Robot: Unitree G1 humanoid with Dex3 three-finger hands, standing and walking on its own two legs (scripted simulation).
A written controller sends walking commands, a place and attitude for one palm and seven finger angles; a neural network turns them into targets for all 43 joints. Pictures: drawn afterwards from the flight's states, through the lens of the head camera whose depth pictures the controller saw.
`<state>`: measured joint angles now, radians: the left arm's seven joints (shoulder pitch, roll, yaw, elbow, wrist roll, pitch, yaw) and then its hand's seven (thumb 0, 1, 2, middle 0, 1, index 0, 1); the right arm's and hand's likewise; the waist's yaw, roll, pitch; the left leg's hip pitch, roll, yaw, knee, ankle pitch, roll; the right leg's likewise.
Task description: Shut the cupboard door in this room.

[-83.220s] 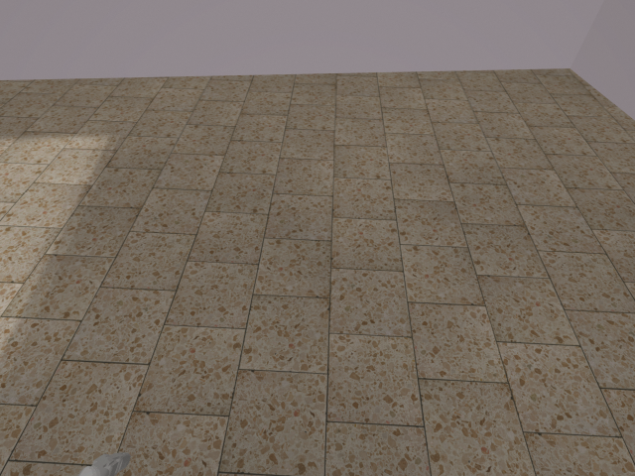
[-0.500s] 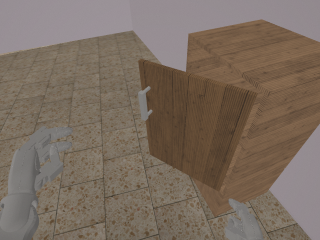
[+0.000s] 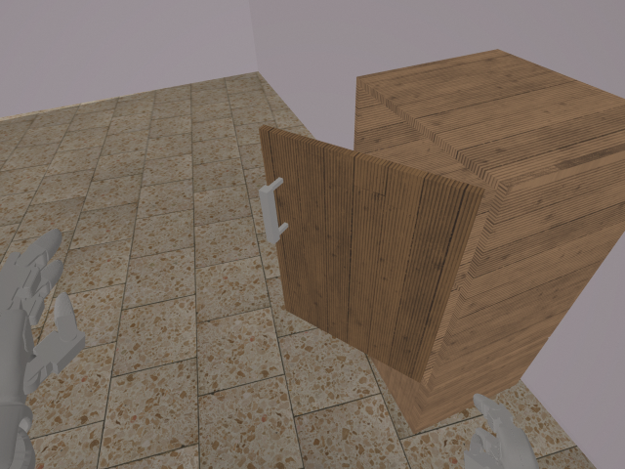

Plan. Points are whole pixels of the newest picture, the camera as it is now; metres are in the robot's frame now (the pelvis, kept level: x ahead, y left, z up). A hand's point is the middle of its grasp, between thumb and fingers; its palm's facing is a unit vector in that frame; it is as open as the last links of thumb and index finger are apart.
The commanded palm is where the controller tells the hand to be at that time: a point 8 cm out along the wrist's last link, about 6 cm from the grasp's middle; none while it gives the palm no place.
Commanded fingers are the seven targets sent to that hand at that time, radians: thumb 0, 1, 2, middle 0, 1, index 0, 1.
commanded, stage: step back with the hand held close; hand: left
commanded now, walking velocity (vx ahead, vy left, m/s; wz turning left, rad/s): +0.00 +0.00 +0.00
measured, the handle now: (275, 210) +0.63 +0.15 -0.03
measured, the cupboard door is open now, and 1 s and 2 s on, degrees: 35 35 35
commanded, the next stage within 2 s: stop stepping back and stand still in 1.32 s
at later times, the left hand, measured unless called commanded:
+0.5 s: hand (50, 337) +0.19 +0.28 +0.16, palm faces +0.36 -0.77 -0.52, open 7.4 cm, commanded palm +0.13 +0.32 +0.17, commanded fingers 0.00 0.90 0.90 -0.20 -0.30 -0.20 -0.30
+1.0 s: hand out of the picture +0.08 +0.30 +0.16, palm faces +0.49 -0.74 -0.45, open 7.4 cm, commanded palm +0.01 +0.33 +0.17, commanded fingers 0.00 0.90 0.90 -0.20 -0.30 -0.20 -0.30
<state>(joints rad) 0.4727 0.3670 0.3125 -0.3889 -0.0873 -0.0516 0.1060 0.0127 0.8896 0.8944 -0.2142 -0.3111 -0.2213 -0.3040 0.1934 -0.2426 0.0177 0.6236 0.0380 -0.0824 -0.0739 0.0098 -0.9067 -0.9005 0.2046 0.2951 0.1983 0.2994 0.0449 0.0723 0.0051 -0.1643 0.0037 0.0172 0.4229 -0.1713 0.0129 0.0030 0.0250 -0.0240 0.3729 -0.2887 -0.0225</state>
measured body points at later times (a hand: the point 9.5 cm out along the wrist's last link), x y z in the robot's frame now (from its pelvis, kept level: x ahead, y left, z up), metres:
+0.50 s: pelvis -0.01 +0.02 +0.00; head +0.00 +0.00 +0.44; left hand +0.16 +0.32 +0.19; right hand +0.16 -0.22 -0.10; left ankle +0.04 +0.11 -0.74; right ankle -0.05 -0.10 -0.74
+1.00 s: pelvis -0.11 +0.03 -0.02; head -0.10 +0.04 +0.43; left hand +0.04 +0.34 +0.19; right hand +0.07 -0.21 -0.10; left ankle +0.04 +0.12 -0.73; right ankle -0.05 -0.10 -0.74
